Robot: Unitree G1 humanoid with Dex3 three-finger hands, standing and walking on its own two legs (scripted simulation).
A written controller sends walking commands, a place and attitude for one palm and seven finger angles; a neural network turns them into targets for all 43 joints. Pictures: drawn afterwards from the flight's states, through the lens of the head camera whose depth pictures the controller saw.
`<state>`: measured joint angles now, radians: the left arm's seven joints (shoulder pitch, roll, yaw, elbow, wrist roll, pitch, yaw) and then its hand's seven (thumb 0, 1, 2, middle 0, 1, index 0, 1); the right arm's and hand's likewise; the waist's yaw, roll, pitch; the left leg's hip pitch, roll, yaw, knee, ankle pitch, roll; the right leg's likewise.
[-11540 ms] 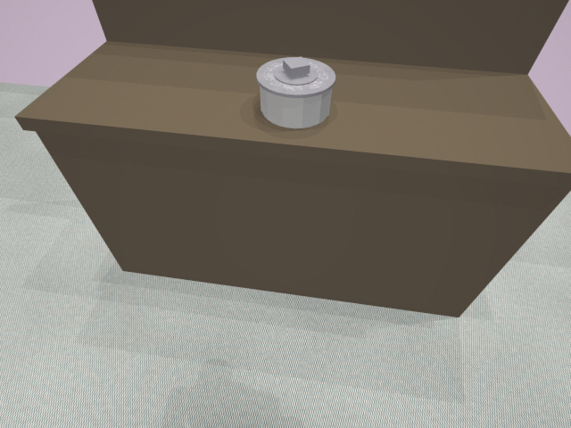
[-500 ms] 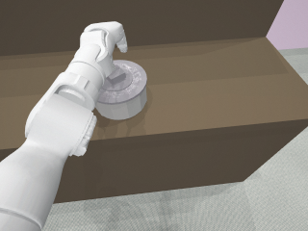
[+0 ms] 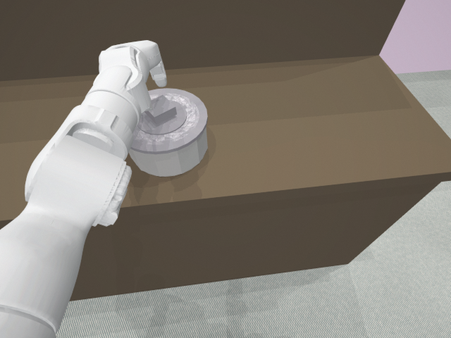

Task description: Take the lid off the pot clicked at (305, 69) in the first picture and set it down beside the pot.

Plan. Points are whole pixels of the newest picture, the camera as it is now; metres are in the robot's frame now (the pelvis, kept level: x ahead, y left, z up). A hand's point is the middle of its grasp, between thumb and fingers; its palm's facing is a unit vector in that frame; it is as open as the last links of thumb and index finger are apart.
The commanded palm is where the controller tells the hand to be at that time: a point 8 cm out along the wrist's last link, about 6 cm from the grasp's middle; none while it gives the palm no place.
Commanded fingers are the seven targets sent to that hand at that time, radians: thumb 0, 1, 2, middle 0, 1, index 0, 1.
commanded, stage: lower the open fingers around the knob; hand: left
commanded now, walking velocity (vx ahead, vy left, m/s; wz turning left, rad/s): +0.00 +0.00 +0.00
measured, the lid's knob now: (159, 109) +0.54 +0.08 +0.10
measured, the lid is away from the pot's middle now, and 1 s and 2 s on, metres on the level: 0.00 0.00 0.00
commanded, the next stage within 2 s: close the fingers and squeeze the knob in 0.90 s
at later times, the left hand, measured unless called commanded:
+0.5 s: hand (162, 99) +0.52 +0.06 +0.14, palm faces -0.38 -0.04 -0.92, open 10.3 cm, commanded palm +0.53 +0.07 +0.19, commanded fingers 0.00 -0.34 1.47 -0.82 -0.08 -0.82 -0.08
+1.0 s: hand (155, 109) +0.51 +0.08 +0.13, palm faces -0.40 -0.06 -0.92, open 10.3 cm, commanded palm +0.52 +0.08 +0.17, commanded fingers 0.00 -0.09 0.90 -0.45 -0.76 -0.45 -0.76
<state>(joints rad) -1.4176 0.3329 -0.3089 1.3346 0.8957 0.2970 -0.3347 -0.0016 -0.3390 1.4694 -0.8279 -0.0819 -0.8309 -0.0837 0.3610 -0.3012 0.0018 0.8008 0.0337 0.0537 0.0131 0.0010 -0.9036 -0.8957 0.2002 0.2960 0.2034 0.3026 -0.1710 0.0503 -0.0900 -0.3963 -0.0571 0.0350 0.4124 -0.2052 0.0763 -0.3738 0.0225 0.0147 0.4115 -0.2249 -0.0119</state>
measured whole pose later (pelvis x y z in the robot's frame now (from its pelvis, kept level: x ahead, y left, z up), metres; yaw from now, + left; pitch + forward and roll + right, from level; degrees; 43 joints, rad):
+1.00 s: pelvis +0.01 -0.01 +0.00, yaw +0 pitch +12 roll +0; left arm -1.32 0.32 -0.31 1.32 0.90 0.24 -0.28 0.00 -0.34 1.47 -0.80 -0.07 -0.83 -0.08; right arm 0.35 -0.30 -0.01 0.78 0.03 0.07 0.00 0.00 -0.90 -0.90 0.20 0.30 0.20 0.30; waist -0.18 0.05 -0.10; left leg -0.44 -0.04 0.03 0.47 -0.24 0.06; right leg -0.42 0.04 0.01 0.46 -0.25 -0.02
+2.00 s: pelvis +0.01 -0.01 +0.00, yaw +0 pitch +13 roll +0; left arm -1.35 0.30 -0.30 1.37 0.90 0.25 -0.24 -0.01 0.22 0.79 -0.50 -0.99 -0.68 -1.09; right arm 0.38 -0.29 -0.01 0.81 0.02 0.06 0.01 0.00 -0.90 -0.90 0.20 0.30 0.20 0.30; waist -0.20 0.06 -0.11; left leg -0.46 -0.05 0.04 0.47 -0.24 0.07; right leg -0.44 0.03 0.02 0.47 -0.25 -0.02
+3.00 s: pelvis +0.01 +0.00 +0.00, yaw +0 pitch +13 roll +0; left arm -1.37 0.30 -0.29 1.35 0.90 0.25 -0.26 0.03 0.26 0.79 -0.48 -0.95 -0.85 -1.13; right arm 0.39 -0.28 -0.01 0.81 0.02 0.03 0.01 0.00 -0.90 -0.90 0.20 0.30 0.20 0.30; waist -0.19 0.07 -0.11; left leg -0.44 -0.06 0.03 0.45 -0.23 0.07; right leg -0.42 0.03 0.02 0.45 -0.25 -0.01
